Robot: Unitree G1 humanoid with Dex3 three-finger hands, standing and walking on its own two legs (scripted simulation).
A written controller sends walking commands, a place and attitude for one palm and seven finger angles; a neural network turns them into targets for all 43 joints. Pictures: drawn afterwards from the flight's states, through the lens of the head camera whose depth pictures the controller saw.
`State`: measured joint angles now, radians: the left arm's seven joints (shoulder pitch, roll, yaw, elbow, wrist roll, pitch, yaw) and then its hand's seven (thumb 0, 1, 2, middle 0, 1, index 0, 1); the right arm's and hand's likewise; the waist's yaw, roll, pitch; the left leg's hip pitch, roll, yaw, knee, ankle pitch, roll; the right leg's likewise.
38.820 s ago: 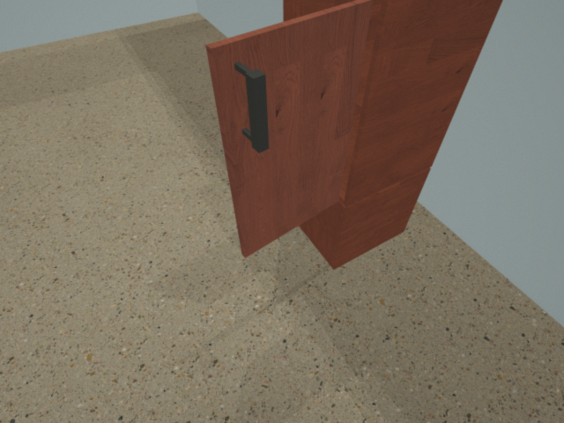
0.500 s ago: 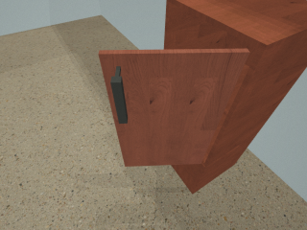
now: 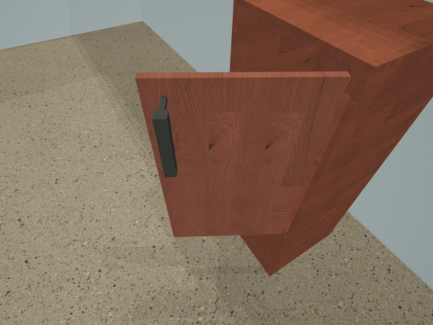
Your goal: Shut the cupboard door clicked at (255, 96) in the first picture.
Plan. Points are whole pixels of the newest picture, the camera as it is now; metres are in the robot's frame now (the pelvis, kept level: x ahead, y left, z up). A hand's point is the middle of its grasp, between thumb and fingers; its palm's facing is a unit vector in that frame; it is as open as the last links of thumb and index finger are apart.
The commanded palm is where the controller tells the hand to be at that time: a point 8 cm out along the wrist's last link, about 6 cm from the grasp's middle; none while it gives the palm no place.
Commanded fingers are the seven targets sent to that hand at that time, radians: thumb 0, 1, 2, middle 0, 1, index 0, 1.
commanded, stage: shuffle to correct the standing spot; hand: left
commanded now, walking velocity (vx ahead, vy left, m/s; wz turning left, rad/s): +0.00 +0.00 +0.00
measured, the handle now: (167, 138) +0.41 +0.13 +0.13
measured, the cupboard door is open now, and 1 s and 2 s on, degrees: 60 60 60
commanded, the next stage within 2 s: come to a stop and stand still in 1.00 s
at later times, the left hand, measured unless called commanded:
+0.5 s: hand out of the picture -0.04 +0.14 -0.18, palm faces +0.11 -0.98 -0.16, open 7.4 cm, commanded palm none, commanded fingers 0.00 0.90 0.90 -0.20 -0.30 -0.20 -0.30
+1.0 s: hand out of the picture +0.01 +0.12 -0.19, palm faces +0.17 -0.97 -0.16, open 7.4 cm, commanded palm none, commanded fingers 0.00 0.90 0.90 -0.20 -0.30 -0.20 -0.30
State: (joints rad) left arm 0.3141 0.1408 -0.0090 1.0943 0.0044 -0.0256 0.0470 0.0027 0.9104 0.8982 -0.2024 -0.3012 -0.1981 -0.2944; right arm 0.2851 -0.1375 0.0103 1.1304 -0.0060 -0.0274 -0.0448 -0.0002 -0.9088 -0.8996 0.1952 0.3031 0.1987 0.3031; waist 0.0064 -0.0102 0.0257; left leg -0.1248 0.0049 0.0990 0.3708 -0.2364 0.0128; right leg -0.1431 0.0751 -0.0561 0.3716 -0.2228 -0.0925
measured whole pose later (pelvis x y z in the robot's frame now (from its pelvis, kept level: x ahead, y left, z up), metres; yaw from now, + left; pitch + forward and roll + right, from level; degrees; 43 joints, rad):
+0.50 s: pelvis -0.01 -0.02 -0.01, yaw +4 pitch +0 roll +1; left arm 0.36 0.12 0.02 1.04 0.02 0.02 0.03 0.00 0.91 0.90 -0.20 -0.30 -0.20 -0.29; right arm 0.30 -0.11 -0.02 1.12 -0.02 -0.01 -0.06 0.00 -0.91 -0.90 0.20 0.30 0.20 0.30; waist 0.00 -0.04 0.04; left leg -0.22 0.00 0.04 0.47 -0.25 0.00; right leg -0.23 0.06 -0.12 0.49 -0.28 -0.08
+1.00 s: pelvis -0.03 -0.08 +0.00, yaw +8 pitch +2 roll -3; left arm 0.23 0.20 0.09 0.93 0.04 0.08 0.01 0.01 0.92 0.90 -0.20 -0.30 -0.20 -0.29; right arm 0.38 -0.12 -0.02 1.10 -0.04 -0.01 -0.08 0.00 -0.91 -0.90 0.20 0.30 0.20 0.30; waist -0.03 -0.04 0.02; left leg -0.26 0.09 0.09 0.52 -0.30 0.02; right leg -0.53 -0.01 0.09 1.25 -0.34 0.05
